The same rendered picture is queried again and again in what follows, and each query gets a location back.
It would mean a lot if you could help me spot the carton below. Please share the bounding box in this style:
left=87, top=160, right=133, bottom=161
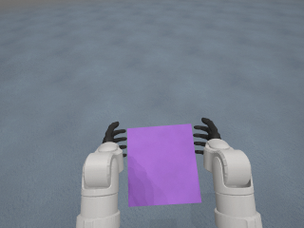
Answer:
left=127, top=123, right=201, bottom=207

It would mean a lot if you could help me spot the right robot hand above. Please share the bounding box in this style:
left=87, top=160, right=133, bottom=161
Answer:
left=193, top=118, right=221, bottom=155

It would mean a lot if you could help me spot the left robot hand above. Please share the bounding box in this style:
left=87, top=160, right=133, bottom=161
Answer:
left=102, top=122, right=127, bottom=157

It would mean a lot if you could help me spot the right robot forearm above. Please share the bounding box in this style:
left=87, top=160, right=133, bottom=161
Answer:
left=203, top=139, right=263, bottom=228

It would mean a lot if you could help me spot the left robot forearm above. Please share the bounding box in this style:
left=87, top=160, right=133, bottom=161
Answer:
left=76, top=142, right=124, bottom=228

